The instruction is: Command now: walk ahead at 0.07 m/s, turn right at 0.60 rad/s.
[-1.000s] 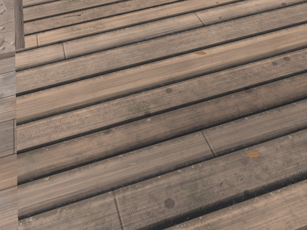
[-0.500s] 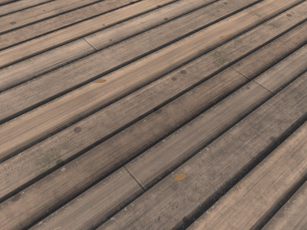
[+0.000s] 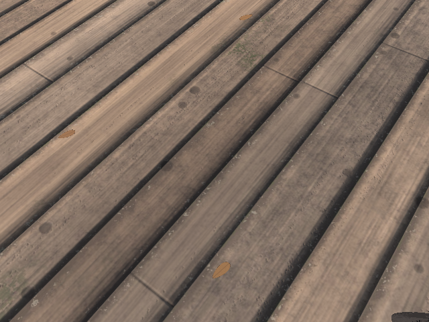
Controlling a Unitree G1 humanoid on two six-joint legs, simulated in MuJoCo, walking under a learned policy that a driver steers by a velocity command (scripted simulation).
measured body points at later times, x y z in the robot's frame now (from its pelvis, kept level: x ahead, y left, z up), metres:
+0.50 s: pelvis +0.07 +0.02 +0.01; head +0.08 +0.02 +0.46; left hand +0.31 +0.22 -0.08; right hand +0.09 -0.29 -0.08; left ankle +0.10 +0.15 -0.73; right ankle +0.03 -0.10 -0.70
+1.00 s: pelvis +0.27 -0.08 -0.01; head +0.30 -0.11 +0.43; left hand +0.42 +0.18 -0.12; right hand +0.36 -0.41 -0.07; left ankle +0.44 -0.06 -0.73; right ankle +0.03 -0.09 -0.73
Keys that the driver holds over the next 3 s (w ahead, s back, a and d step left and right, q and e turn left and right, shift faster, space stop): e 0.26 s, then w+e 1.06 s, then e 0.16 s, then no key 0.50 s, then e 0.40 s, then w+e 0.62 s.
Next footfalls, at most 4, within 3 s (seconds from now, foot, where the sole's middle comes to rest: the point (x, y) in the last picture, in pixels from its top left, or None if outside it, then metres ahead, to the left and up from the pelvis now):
0.14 left None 0.14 0.15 -0.77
0.56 right None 0.07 -0.10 -0.77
1.00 left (260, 301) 0.47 -0.08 -0.77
1.50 right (388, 304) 0.47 -0.46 -0.77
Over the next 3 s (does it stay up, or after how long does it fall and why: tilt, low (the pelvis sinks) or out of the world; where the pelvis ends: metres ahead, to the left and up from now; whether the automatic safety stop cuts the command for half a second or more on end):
stays up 0.58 -0.51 0.01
